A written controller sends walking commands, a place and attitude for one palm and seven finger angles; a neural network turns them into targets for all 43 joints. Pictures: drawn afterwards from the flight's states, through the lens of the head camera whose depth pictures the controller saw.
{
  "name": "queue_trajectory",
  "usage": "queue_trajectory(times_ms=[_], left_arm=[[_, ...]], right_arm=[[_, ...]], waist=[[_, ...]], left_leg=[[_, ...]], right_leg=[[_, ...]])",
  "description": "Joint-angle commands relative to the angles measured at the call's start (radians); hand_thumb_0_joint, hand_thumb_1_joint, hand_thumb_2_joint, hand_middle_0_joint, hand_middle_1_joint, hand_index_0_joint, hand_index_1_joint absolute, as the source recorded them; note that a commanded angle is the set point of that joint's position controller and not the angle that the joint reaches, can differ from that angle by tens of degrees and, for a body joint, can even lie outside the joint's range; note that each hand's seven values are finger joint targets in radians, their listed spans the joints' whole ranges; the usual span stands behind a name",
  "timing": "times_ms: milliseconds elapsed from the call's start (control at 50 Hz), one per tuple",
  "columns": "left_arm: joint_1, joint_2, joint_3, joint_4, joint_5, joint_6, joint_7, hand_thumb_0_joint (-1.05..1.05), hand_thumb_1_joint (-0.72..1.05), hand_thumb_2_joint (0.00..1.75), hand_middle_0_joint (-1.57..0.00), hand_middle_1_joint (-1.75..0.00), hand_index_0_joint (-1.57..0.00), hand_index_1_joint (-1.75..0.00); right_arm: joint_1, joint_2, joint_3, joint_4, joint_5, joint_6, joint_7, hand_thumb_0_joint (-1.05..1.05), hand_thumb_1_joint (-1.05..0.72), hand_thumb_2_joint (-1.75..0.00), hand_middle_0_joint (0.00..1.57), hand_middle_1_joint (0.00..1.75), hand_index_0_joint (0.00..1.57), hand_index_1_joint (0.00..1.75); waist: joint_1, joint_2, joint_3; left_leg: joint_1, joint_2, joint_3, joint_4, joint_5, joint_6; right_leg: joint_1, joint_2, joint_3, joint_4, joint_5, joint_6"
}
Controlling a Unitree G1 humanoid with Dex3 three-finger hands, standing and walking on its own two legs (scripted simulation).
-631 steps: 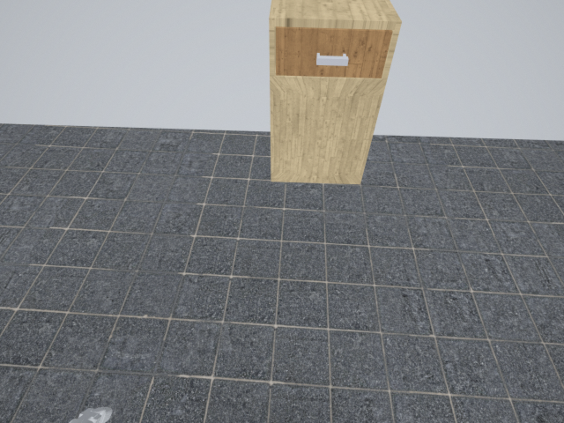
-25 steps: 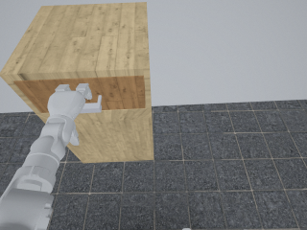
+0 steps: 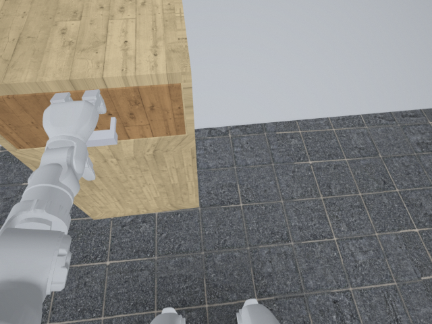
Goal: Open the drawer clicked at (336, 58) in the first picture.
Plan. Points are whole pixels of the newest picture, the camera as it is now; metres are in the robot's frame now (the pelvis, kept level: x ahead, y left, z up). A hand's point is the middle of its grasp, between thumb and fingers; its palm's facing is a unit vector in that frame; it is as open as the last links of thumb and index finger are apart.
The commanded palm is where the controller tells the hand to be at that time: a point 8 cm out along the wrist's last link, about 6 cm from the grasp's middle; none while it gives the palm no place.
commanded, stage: move the hooked fingers above the handle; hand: left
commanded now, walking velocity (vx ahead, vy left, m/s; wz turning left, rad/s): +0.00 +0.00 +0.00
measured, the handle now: (90, 131) +0.54 +0.26 -0.04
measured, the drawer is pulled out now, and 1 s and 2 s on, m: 0.00 0.00 0.00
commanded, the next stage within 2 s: lower the fingers behind the handle in 0.92 s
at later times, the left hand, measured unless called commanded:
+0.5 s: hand (79, 141) +0.47 +0.24 +0.02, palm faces -0.05 -0.02 -1.00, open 13.8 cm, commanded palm +0.46 +0.23 +0.07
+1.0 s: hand (81, 136) +0.48 +0.24 +0.01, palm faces -0.08 -0.01 -1.00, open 13.8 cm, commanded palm +0.47 +0.24 +0.07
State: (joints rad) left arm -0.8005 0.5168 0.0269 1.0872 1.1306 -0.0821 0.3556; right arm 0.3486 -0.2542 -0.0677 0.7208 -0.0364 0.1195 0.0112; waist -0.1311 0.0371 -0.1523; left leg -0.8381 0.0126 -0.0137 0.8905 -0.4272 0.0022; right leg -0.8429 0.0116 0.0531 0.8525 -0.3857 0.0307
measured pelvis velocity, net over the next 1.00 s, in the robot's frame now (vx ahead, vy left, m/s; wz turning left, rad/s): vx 0.00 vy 0.00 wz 0.01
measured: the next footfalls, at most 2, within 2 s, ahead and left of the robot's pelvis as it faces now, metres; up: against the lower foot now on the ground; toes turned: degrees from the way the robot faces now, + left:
none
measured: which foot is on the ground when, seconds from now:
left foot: down 0.00-1.00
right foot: down 0.00-1.00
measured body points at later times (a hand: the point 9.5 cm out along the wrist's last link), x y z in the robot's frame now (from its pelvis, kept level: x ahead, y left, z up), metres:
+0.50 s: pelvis +0.00 +0.00 +0.00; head +0.10 +0.01 +0.44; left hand +0.47 +0.24 +0.07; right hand +0.02 -0.27 -0.13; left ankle -0.01 +0.12 -0.69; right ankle +0.00 -0.14 -0.69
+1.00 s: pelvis +0.00 +0.00 +0.00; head +0.12 +0.00 +0.43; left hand +0.48 +0.24 +0.06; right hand +0.00 -0.28 -0.13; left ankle -0.01 +0.12 -0.69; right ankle +0.00 -0.14 -0.69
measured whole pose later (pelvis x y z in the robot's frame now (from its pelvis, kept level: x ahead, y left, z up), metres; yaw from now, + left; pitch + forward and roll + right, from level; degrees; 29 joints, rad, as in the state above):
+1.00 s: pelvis +0.00 +0.00 +0.00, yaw +1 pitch +23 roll -1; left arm -0.83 0.56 0.02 1.09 1.12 -0.12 0.32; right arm 0.35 -0.26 -0.06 0.72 -0.03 0.11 -0.01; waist -0.13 0.04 -0.15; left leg -0.87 0.02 -0.03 0.91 -0.43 0.00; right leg -0.87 0.02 0.04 0.87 -0.39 0.02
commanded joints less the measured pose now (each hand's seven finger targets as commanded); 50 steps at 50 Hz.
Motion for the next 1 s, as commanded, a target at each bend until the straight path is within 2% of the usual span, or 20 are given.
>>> queue_trajectory(times_ms=[0,60,80,120,180,200,220,300,320,340,360,420,500,540,580,660,740,860,920,980], left_arm=[[-0.446,0.288,0.058,-0.149,-0.006,0.026,0.032,0.00,-0.50,0.30,-0.30,-1.20,-0.30,-1.20],[-0.440,0.297,0.068,-0.181,-0.019,0.004,0.008,0.00,-0.50,0.30,-0.30,-1.20,-0.30,-1.20],[-0.454,0.283,0.051,-0.201,-0.017,-0.007,0.004,0.00,-0.50,0.30,-0.30,-1.20,-0.30,-1.20],[-0.384,0.281,0.068,-0.197,-0.022,-0.017,0.000,0.00,-0.50,0.30,-0.30,-1.20,-0.30,-1.20],[-0.386,0.265,0.061,-0.226,-0.022,-0.031,0.010,0.00,-0.50,0.30,-0.30,-1.20,-0.30,-1.20],[-0.335,0.291,0.091,-0.205,-0.021,-0.026,0.016,0.00,-0.50,0.30,-0.30,-1.20,-0.30,-1.20],[-0.347,0.255,0.058,-0.212,-0.023,-0.023,0.020,0.00,-0.50,0.30,-0.30,-1.20,-0.30,-1.20],[-0.361,0.270,0.072,-0.253,-0.017,-0.021,0.040,0.00,-0.50,0.30,-0.30,-1.20,-0.30,-1.20],[-0.375,0.233,0.041,-0.246,-0.017,-0.015,0.043,0.00,-0.50,0.30,-0.30,-1.20,-0.30,-1.20],[-0.378,0.232,0.041,-0.254,-0.020,-0.014,0.045,0.00,-0.50,0.30,-0.30,-1.20,-0.30,-1.20],[-0.421,0.212,0.021,-0.262,-0.022,-0.016,0.046,0.00,-0.50,0.30,-0.30,-1.20,-0.30,-1.20],[-0.441,0.236,0.028,-0.241,-0.020,-0.005,0.047,0.00,-0.50,0.30,-0.30,-1.20,-0.30,-1.20],[-0.458,0.192,-0.009,-0.213,-0.020,0.001,0.040,0.00,-0.50,0.30,-0.30,-1.20,-0.30,-1.20],[-0.442,0.227,0.018,-0.200,-0.019,0.006,0.036,0.00,-0.50,0.30,-0.30,-1.20,-0.30,-1.20],[-0.434,0.217,0.014,-0.180,-0.022,0.008,0.032,0.00,-0.50,0.30,-0.30,-1.20,-0.30,-1.20],[-0.401,0.287,0.061,-0.145,-0.023,0.017,0.021,0.00,-0.50,0.30,-0.30,-1.20,-0.30,-1.20],[-0.403,0.285,0.055,-0.190,-0.015,-0.004,0.016,0.00,-0.50,0.30,-0.30,-1.20,-0.30,-1.20],[-0.474,0.298,0.048,-0.184,-0.025,-0.032,0.011,0.00,-0.50,0.30,-0.30,-1.20,-0.30,-1.20],[-0.493,0.324,0.063,-0.212,-0.018,-0.046,0.018,0.00,-0.50,0.30,-0.30,-1.20,-0.30,-1.20],[-0.463,0.271,0.039,-0.186,-0.029,-0.038,0.020,0.00,-0.50,0.30,-0.30,-1.20,-0.30,-1.20]], right_arm=[[0.149,-0.181,-0.059,-0.050,-0.002,-0.014,-0.017,0.00,-0.90,-0.90,0.20,0.30,0.20,0.30],[0.157,-0.179,-0.058,-0.056,-0.004,-0.013,-0.022,0.00,-0.90,-0.90,0.20,0.30,0.20,0.30],[0.164,-0.175,-0.059,-0.055,-0.004,-0.015,-0.023,0.00,-0.90,-0.90,0.20,0.30,0.20,0.30],[0.160,-0.175,-0.058,-0.055,-0.005,-0.011,-0.021,0.00,-0.90,-0.90,0.20,0.30,0.20,0.30],[0.159,-0.171,-0.061,-0.053,-0.007,-0.007,-0.019,0.00,-0.90,-0.90,0.20,0.30,0.20,0.30],[0.155,-0.175,-0.060,-0.052,-0.006,-0.004,-0.017,0.00,-0.90,-0.90,0.20,0.30,0.20,0.30],[0.149,-0.171,-0.059,-0.056,-0.005,-0.004,-0.016,0.00,-0.90,-0.90,0.20,0.30,0.20,0.30],[0.140,-0.171,-0.062,-0.055,-0.004,-0.001,-0.015,0.00,-0.90,-0.90,0.20,0.30,0.20,0.30],[0.138,-0.169,-0.063,-0.053,-0.003,-0.001,-0.014,0.00,-0.90,-0.90,0.20,0.30,0.20,0.30],[0.136,-0.168,-0.063,-0.057,0.000,-0.002,-0.014,0.00,-0.90,-0.90,0.20,0.30,0.20,0.30],[0.134,-0.167,-0.063,-0.051,-0.003,-0.005,-0.016,0.00,-0.90,-0.90,0.20,0.30,0.20,0.30],[0.134,-0.171,-0.060,-0.048,0.002,-0.007,-0.021,0.00,-0.90,-0.90,0.20,0.30,0.20,0.30],[0.132,-0.165,-0.059,-0.048,0.002,-0.013,-0.021,0.00,-0.90,-0.90,0.20,0.30,0.20,0.30],[0.130,-0.168,-0.054,-0.052,0.002,-0.013,-0.021,0.00,-0.90,-0.90,0.20,0.30,0.20,0.30],[0.131,-0.165,-0.053,-0.057,0.002,-0.012,-0.020,0.00,-0.90,-0.90,0.20,0.30,0.20,0.30],[0.122,-0.174,-0.043,-0.064,0.002,-0.007,-0.023,0.00,-0.90,-0.90,0.20,0.30,0.20,0.30],[0.127,-0.168,-0.048,-0.073,0.002,-0.010,-0.028,0.00,-0.90,-0.90,0.20,0.30,0.20,0.30],[0.143,-0.172,-0.049,-0.056,0.004,-0.018,-0.038,0.00,-0.90,-0.90,0.20,0.30,0.20,0.30],[0.155,-0.173,-0.052,-0.045,0.001,-0.024,-0.039,0.00,-0.90,-0.90,0.20,0.30,0.20,0.30],[0.166,-0.170,-0.056,-0.037,-0.002,-0.023,-0.030,0.00,-0.90,-0.90,0.20,0.30,0.20,0.30]], waist=[[-0.006,0.055,-0.441],[0.000,0.051,-0.494],[-0.004,0.084,-0.502],[0.017,0.079,-0.475],[0.013,0.079,-0.467],[0.030,0.054,-0.457],[0.015,0.050,-0.445],[0.022,0.081,-0.445],[0.005,0.070,-0.424],[0.013,0.077,-0.419],[-0.007,0.081,-0.422],[-0.012,0.057,-0.405],[-0.022,0.077,-0.395],[-0.006,0.072,-0.403],[-0.005,0.060,-0.405],[0.008,0.018,-0.396],[0.013,0.049,-0.444],[-0.027,0.015,-0.415],[-0.017,0.081,-0.472],[-0.020,0.090,-0.482]], left_leg=[[0.291,-0.023,0.026,-0.060,0.444,0.031],[0.313,-0.021,0.024,-0.051,0.474,0.033],[0.328,-0.019,0.023,-0.052,0.486,0.030],[0.329,-0.016,0.026,-0.054,0.501,0.028],[0.332,-0.014,0.025,-0.053,0.511,0.028],[0.319,-0.013,0.024,-0.058,0.504,0.027],[0.311,-0.015,0.029,-0.061,0.485,0.030],[0.343,-0.013,0.024,-0.067,0.508,0.025],[0.349,-0.011,0.020,-0.072,0.498,0.024],[0.346,-0.014,0.021,-0.078,0.470,0.024],[0.362,-0.010,0.016,-0.076,0.480,0.025],[0.345,-0.015,0.015,-0.084,0.430,0.028],[0.360,-0.016,0.015,-0.083,0.426,0.027],[0.348,-0.019,0.015,-0.084,0.427,0.025],[0.333,-0.023,0.023,-0.081,0.429,0.029],[0.259,-0.030,0.034,-0.077,0.399,0.036],[0.277,-0.030,0.042,-0.064,0.421,0.036],[0.237,-0.029,0.034,-0.051,0.365,0.044],[0.272,-0.028,0.028,-0.040,0.398,0.038],[0.301,-0.026,0.027,-0.032,0.452,0.034]], right_leg=[[0.191,0.045,-0.078,-0.070,0.352,-0.068],[0.215,0.045,-0.075,-0.065,0.374,-0.068],[0.205,0.045,-0.077,-0.064,0.377,-0.067],[0.205,0.048,-0.080,-0.066,0.377,-0.069],[0.199,0.049,-0.082,-0.068,0.379,-0.069],[0.211,0.049,-0.083,-0.066,0.374,-0.070],[0.210,0.050,-0.082,-0.074,0.372,-0.069],[0.203,0.048,-0.085,-0.076,0.373,-0.072],[0.190,0.049,-0.090,-0.082,0.356,-0.071],[0.191,0.049,-0.090,-0.088,0.333,-0.072],[0.178,0.048,-0.090,-0.090,0.338,-0.073],[0.178,0.047,-0.087,-0.098,0.310,-0.070],[0.159,0.046,-0.089,-0.103,0.300,-0.071],[0.176,0.046,-0.088,-0.096,0.305,-0.073],[0.191,0.044,-0.086,-0.095,0.323,-0.071],[0.242,0.040,-0.073,-0.091,0.348,-0.068],[0.251,0.040,-0.069,-0.082,0.375,-0.066],[0.215,0.038,-0.063,-0.086,0.333,-0.060],[0.196,0.040,-0.066,-0.068,0.341,-0.064],[0.186,0.045,-0.074,-0.066,0.366,-0.064]])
